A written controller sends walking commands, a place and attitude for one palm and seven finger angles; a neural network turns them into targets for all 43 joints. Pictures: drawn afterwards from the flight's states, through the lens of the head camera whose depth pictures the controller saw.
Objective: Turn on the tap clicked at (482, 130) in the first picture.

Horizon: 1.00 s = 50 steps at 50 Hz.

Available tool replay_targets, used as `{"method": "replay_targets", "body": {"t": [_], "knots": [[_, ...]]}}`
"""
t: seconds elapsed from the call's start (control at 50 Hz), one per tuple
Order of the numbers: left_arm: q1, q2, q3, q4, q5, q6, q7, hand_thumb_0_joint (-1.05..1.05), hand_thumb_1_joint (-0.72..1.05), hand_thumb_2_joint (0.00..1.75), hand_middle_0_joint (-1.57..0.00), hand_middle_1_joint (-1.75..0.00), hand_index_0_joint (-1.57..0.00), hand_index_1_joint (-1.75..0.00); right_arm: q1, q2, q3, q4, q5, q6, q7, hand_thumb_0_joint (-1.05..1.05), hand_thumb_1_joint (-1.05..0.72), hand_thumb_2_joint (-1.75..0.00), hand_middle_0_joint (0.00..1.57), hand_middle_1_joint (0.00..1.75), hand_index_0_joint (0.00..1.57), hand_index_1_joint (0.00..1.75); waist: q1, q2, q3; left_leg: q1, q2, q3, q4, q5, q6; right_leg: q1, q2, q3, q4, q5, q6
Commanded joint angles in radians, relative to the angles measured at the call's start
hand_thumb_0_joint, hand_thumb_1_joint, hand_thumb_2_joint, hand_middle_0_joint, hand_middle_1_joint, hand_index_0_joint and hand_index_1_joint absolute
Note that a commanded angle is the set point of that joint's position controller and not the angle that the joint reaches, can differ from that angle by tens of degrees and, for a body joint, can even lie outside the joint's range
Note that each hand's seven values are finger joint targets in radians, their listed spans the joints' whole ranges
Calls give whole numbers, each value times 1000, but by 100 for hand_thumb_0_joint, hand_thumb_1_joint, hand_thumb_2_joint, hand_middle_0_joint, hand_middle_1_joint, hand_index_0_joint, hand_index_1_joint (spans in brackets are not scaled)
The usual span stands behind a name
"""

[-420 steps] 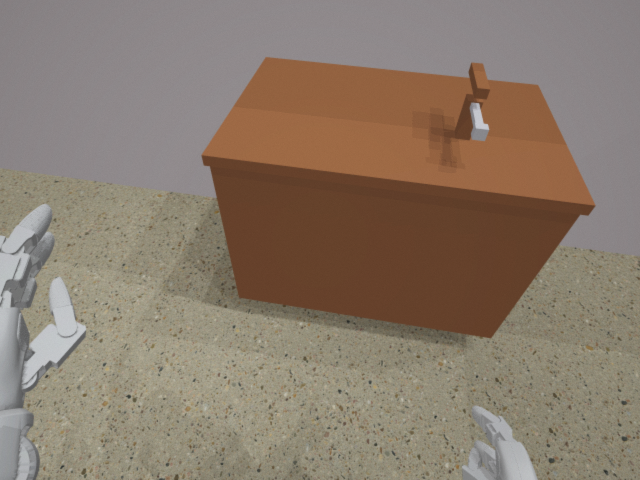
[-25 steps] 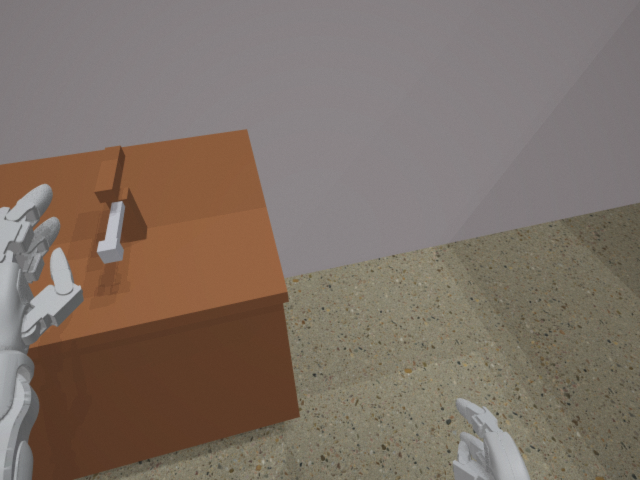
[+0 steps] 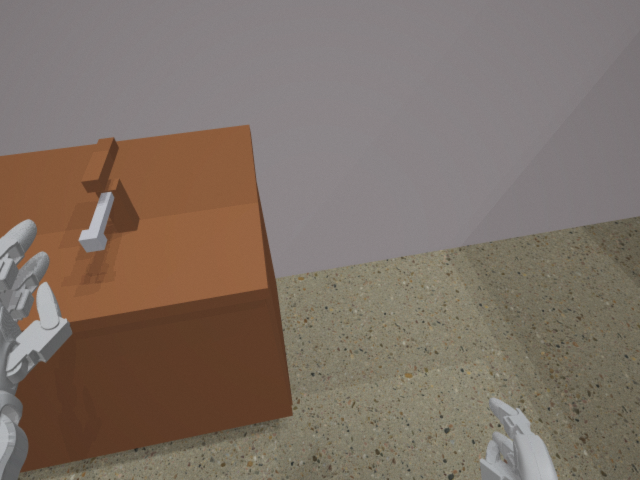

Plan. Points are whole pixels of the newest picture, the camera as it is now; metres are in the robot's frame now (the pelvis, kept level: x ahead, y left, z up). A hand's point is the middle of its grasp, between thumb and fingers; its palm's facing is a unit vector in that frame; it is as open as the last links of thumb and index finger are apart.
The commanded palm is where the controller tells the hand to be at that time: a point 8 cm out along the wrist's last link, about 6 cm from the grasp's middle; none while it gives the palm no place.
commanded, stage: turn the palm inward beside the body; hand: left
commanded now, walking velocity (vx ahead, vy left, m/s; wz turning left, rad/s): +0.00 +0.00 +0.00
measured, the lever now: (93, 240) +0.43 +0.43 +0.04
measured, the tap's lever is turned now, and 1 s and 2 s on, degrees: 0 0 0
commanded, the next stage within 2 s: reach beside the lever's end, fingers flat in 1.50 s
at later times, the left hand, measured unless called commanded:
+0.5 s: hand (56, 354) +0.19 +0.28 +0.14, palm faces +0.45 -0.87 -0.18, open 7.4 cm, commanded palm +0.13 +0.32 +0.15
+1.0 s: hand (48, 388) +0.16 +0.28 +0.13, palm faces +0.47 -0.88 -0.10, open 7.4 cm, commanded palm +0.11 +0.32 +0.14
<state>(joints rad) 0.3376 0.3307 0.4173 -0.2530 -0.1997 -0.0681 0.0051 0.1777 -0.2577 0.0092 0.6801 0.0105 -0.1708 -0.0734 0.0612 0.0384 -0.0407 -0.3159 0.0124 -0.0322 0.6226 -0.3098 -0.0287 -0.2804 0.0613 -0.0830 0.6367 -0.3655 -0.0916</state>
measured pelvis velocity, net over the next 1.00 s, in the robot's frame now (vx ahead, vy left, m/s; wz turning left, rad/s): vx -0.02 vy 0.05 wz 0.01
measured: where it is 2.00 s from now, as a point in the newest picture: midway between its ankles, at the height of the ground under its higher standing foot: outside the picture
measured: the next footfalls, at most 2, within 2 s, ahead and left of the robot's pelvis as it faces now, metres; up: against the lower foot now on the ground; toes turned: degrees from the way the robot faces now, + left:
none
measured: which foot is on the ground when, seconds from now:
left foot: down 0.00-1.00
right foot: down 0.00-1.00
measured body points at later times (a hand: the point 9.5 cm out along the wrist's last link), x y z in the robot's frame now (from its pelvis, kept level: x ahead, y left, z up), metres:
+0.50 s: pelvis -0.01 +0.04 +0.00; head -0.02 +0.02 +0.45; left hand +0.16 +0.33 +0.15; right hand +0.18 -0.18 -0.08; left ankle +0.01 +0.15 -0.72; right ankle -0.01 -0.05 -0.72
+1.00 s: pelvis -0.02 +0.05 +0.00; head -0.04 +0.03 +0.45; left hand +0.13 +0.33 +0.13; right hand +0.19 -0.16 -0.06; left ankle +0.01 +0.15 -0.72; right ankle -0.01 -0.05 -0.72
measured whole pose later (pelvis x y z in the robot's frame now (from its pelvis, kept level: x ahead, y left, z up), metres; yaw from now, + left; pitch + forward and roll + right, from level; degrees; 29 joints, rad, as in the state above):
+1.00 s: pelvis -0.02 +0.05 +0.00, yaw +1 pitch -2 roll -1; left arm 0.51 0.18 0.22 -0.42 -0.20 0.04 0.14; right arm 0.18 -0.22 0.06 0.66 -0.01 -0.22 -0.08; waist 0.07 0.05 -0.03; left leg -0.30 -0.03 -0.02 0.62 -0.28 0.02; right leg -0.24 0.02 -0.08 0.60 -0.32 -0.04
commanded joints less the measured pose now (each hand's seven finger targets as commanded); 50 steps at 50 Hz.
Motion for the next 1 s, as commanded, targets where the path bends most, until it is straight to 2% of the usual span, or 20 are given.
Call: {"method": "replay_targets", "body": {"t": [0.0, 0.02, 0.06, 0.12, 0.14, 0.16, 0.18, 0.22, 0.3, 0.42, 0.52, 0.58, 0.64, 0.68, 0.74, 0.78, 0.82, 0.84, 0.88, 0.98], "knots": [[-52, 219, 137, -216, -21, -52, 25, 0, 90, 90, -20, -30, -20, -30, -108, -84, -32, -162, 4, -62, -5, 0, -90, -90, 20, 30, 20, 30, 9, -72, -114, -28, -39, 20, 3, 173, 44, 98, -136, 213, -133, 482, 173], [-54, 213, 134, -220, -23, -52, 27, 0, 90, 90, -20, -30, -20, -30, -107, -85, -33, -161, 5, -64, -6, 0, -90, -90, 20, 30, 20, 30, 7, -80, -108, -28, -39, 19, 4, 169, 45, 88, -134, 211, -135, 467, 172], [-52, 203, 124, -247, -23, -57, 35, 0, 90, 90, -20, -30, -20, -30, -107, -86, -34, -163, 3, -70, -6, 0, -90, -90, 20, 30, 20, 30, 7, -49, -114, -21, -39, 19, 4, 170, 46, 74, -127, 205, -134, 443, 165], [-47, 185, 105, -251, -24, -63, 46, 0, 90, 90, -20, -30, -20, -30, -106, -85, -33, -160, 2, -82, -10, 0, -90, -90, 20, 30, 20, 30, 2, -67, -94, -23, -39, 17, 4, 146, 49, 46, -123, 201, -148, 362, 158], [-41, 171, 87, -257, -21, -67, 47, 0, 90, 90, -20, -30, -20, -30, -110, -85, -32, -156, 2, -86, -10, 0, -90, -90, 20, 30, 20, 30, 1, -46, -89, -17, -38, 18, 3, 145, 49, 36, -120, 198, -151, 348, 154], [-40, 169, 79, -274, -17, -70, 51, 0, 90, 90, -20, -30, -20, -30, -108, -86, -31, -159, 0, -89, -10, 0, -90, -90, 20, 30, 20, 30, 6, -20, -98, -8, -40, 19, -3, 147, 51, 29, -112, 182, -147, 323, 142], [-46, 164, 65, -282, -13, -69, 55, 0, 90, 90, -20, -30, -20, -30, -114, -85, -30, -161, 0, -93, -13, 0, -90, -90, 20, 30, 20, 30, 0, -36, -86, -4, -39, 19, -4, 139, 53, 18, -108, 179, -156, 289, 142], [-60, 143, 36, -294, -8, -73, 65, 0, 90, 90, -20, -30, -20, -30, -118, -84, -27, -157, -1, -104, -16, 0, -90, -90, 20, 30, 20, 30, -1, -11, -70, 6, -42, 18, -17, 120, 55, -6, -97, 161, -167, 210, 125], [-50, 122, 6, -301, 3, -64, 89, 0, 90, 90, -20, -30, -20, -30, -128, -83, -22, -162, -6, -121, -23, 0, -90, -90, 20, 30, 20, 30, 6, -17, -61, 18, -41, 14, -48, 91, 58, -25, -74, 120, -174, 98, 103], [-10, 75, -33, -337, 14, -34, 115, 0, 90, 90, -20, -30, -20, -30, -134, -81, -10, -171, -13, -127, -20, 0, -90, -90, 20, 30, 20, 30, 18, 14, -89, 50, -34, -2, -93, 123, 54, -1, -44, 53, -137, 145, 83], [19, 34, -70, -363, 16, -12, 121, 0, 90, 90, -20, -30, -20, -30, -131, -80, -5, -174, -15, -120, -15, 0, -90, -90, 20, 30, 20, 30, 10, 20, -85, 68, -24, -14, -106, 165, 44, 2, -33, 24, -118, 183, 77], [21, 31, -79, -369, 24, 0, 130, 0, 90, 90, -20, -30, -20, -30, -132, -83, -2, -176, -19, -115, -18, 0, -90, -90, 20, 30, 20, 30, 7, 0, -63, 64, -20, -27, -116, 140, 42, -9, -30, 19, -122, 150, 75], [16, 11, -101, -371, 22, 16, 129, 0, 90, 90, -20, -30, -20, -30, -142, -79, 1, -179, -17, -112, -20, 0, -90, -90, 20, 30, 20, 30, 4, 12, -44, 61, -18, -33, -129, 102, 39, -19, -32, 19, -131, 119, 73], [15, 16, -102, -400, 29, 18, 132, 0, 90, 90, -20, -30, -20, -30, -144, -76, 3, -181, -19, -111, -21, 0, -90, -90, 20, 30, 20, 30, 9, 43, -53, 69, -18, -35, -136, 106, 35, -7, -31, 20, -130, 122, 69], [45, -3, -116, -402, 28, 21, 135, 0, 90, 90, -20, -30, -20, -30, -142, -74, 3, -184, -19, -111, -18, 0, -90, -90, 20, 30, 20, 30, 11, 34, -64, 70, -17, -36, -137, 122, 32, 3, -30, 14, -124, 133, 68], [59, 4, -107, -411, 25, 25, 135, 0, 90, 90, -20, -30, -20, -30, -140, -74, 3, -185, -20, -110, -19, 0, -90, -90, 20, 30, 20, 30, 14, 26, -72, 71, -18, -35, -136, 131, 31, 14, -29, 14, -128, 140, 69], [72, -21, -124, -404, 14, 30, 136, 0, 90, 90, -20, -30, -20, -30, -145, -71, 5, -186, -18, -111, -18, 0, -90, -90, 20, 30, 20, 30, 10, 27, -57, 67, -19, -33, -134, 120, 32, 3, -31, 14, -132, 135, 70], [75, -20, -122, -400, 10, 32, 137, 0, 90, 90, -20, -30, -20, -30, -143, -74, 6, -185, -19, -111, -18, 0, -90, -90, 20, 30, 20, 30, 8, 7, -51, 60, -19, -36, -135, 113, 32, 3, -31, 13, -133, 132, 71], [89, -15, -116, -396, 6, 40, 138, 0, 90, 90, -20, -30, -20, -30, -145, -72, 6, -186, -16, -111, -19, 0, -90, -90, 20, 30, 20, 30, 13, 14, -33, 46, -22, -36, -141, 79, 34, 4, -32, 16, -146, 104, 71], [54, -11, -110, -420, -3, 41, 146, 0, 90, 90, -20, -30, -20, -30, -147, -69, 6, -186, -16, -120, -21, 0, -90, -90, 20, 30, 20, 30, 10, 11, -38, 46, -26, -33, -137, 72, 38, 9, -35, 25, -159, 92, 71]]}}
